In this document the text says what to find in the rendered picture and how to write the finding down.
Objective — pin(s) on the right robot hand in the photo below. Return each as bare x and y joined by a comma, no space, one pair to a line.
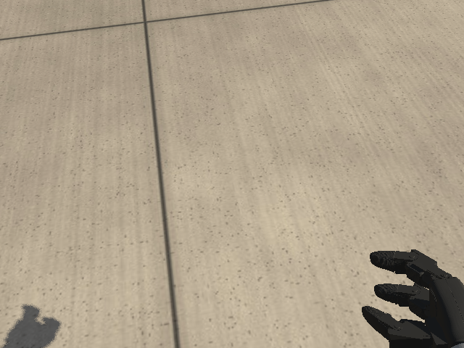
442,306

